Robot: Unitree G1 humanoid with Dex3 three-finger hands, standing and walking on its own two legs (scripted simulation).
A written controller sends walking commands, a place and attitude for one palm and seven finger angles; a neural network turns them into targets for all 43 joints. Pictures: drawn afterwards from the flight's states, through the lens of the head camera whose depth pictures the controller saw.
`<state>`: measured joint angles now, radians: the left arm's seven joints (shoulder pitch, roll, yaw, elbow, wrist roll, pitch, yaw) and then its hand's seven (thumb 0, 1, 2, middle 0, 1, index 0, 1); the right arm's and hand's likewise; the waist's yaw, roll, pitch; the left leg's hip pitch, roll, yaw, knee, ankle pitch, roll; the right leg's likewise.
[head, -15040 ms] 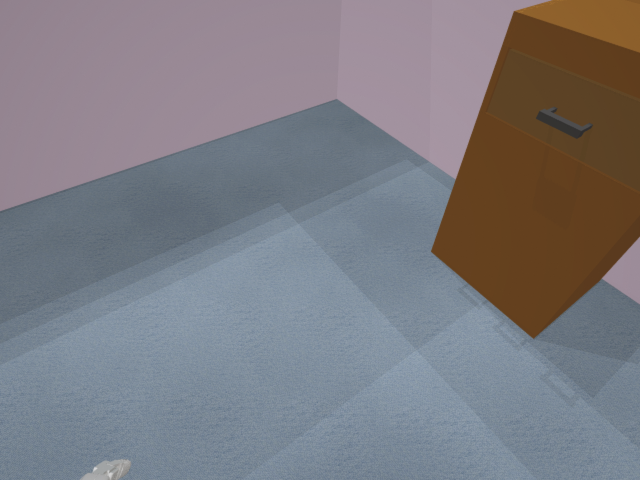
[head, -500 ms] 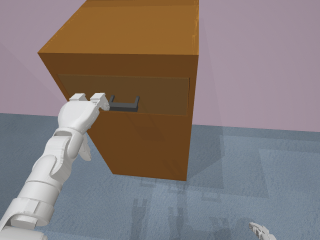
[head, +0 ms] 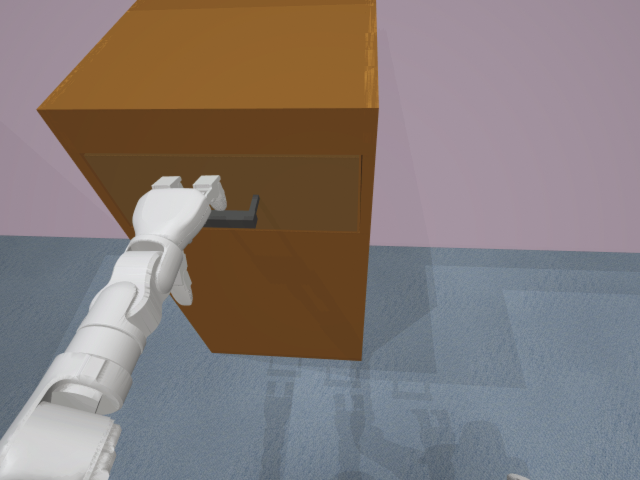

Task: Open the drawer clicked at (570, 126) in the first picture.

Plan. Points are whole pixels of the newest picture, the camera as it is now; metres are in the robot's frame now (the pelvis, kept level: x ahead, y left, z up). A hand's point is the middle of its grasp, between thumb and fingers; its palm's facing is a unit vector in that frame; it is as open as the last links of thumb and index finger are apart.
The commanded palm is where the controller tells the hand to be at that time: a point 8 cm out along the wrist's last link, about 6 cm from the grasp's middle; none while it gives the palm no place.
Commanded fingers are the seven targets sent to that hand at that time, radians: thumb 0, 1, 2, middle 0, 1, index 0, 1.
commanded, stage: move the hooked fingers above the handle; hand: left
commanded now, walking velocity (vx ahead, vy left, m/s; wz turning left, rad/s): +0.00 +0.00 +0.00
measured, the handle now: (226, 209) +0.53 +0.20 -0.01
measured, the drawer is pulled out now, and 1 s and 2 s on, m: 0.00 0.00 0.00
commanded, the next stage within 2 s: none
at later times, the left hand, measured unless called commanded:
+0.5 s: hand (225, 213) +0.47 +0.17 +0.05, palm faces -0.09 -0.03 -1.00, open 13.8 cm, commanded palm +0.47 +0.19 +0.10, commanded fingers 0.00 -0.50 0.30 -0.30 -1.20 -0.30 -1.20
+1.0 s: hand (206, 221) +0.45 +0.20 +0.05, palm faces -0.13 +0.00 -0.99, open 13.8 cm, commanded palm +0.46 +0.19 +0.10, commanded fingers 0.00 -0.50 0.30 -0.30 -1.20 -0.30 -1.20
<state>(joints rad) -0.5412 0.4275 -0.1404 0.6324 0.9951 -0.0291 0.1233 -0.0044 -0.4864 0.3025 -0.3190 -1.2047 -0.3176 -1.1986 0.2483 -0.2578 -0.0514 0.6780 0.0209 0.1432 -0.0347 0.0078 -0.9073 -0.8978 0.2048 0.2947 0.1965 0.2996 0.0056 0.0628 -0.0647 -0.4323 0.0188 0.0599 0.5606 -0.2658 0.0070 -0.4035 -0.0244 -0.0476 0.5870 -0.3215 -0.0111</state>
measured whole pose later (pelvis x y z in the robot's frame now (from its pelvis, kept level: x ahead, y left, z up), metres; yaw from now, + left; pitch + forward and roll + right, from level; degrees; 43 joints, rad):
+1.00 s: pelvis -0.01 +0.00 -0.01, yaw +0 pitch +12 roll +0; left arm -0.80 0.46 -0.17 0.96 1.01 -0.09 0.13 -0.01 -0.49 0.30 -0.32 -1.21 -0.32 -1.20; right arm 0.34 -0.26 -0.06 0.70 0.01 0.12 -0.05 0.01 -0.91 -0.90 0.21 0.29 0.20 0.30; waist -0.07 0.05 -0.09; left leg -0.57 0.03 0.05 0.64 -0.28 0.01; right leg -0.52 -0.01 -0.06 0.63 -0.33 -0.01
